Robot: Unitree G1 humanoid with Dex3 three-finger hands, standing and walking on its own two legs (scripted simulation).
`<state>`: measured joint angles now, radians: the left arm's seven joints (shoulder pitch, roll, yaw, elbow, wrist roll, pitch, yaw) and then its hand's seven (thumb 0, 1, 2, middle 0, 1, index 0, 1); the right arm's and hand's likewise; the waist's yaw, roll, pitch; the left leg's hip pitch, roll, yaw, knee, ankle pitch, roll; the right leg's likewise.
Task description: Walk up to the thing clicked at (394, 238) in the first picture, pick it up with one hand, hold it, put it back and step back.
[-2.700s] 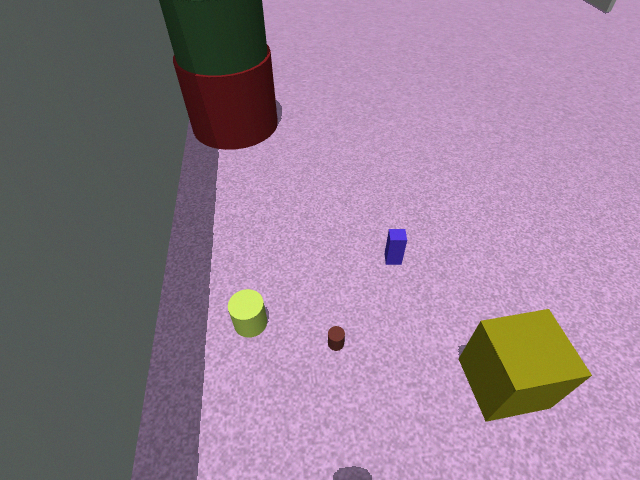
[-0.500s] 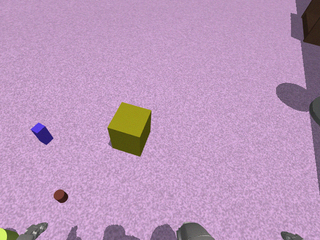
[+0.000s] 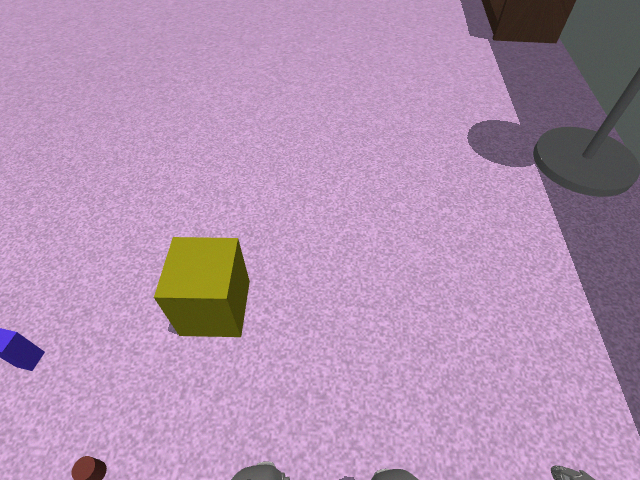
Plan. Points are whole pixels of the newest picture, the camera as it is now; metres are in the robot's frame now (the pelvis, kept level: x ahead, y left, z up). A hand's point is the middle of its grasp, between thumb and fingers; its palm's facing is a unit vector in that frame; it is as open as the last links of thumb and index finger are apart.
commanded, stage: walk up
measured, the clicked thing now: (16, 350) +0.56 +0.91 -0.66
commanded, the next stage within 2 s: none
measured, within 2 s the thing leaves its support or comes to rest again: neither
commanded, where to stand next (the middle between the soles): +0.07 -0.02 m, yaw -14 degrees
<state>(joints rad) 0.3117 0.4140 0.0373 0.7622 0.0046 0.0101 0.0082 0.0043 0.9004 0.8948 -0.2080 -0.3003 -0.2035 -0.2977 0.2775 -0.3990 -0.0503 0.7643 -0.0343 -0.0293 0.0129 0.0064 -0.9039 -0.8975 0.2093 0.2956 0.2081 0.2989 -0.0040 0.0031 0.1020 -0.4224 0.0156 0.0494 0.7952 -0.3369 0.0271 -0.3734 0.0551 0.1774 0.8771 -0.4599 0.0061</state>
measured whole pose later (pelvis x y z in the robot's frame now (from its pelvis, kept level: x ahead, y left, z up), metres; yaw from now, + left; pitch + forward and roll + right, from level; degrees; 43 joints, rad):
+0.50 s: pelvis +0.00 -0.01 +0.00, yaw -11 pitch -2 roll +0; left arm 0.26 0.38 0.02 0.85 0.02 -0.03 0.01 0.00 0.90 0.89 -0.21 -0.30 -0.20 -0.30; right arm 0.22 -0.42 -0.04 0.86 -0.01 -0.01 0.00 0.01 -0.91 -0.90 0.21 0.30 0.21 0.30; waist -0.01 0.03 0.10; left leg -0.36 0.06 0.02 0.77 -0.39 0.02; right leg -0.38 0.04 0.07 0.79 -0.38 -0.01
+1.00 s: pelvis +0.01 +0.00 +0.02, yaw -16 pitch -2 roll +1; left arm 0.15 0.38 0.00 1.03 0.01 -0.01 0.00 0.00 0.90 0.90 -0.21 -0.30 -0.20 -0.30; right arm 0.13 -0.39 -0.02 1.04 -0.01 -0.01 0.02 0.01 -0.90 -0.90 0.21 0.30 0.21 0.30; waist -0.02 0.01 0.06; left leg -0.25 0.07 0.10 0.60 -0.31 -0.02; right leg -0.29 0.05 0.15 0.62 -0.28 0.01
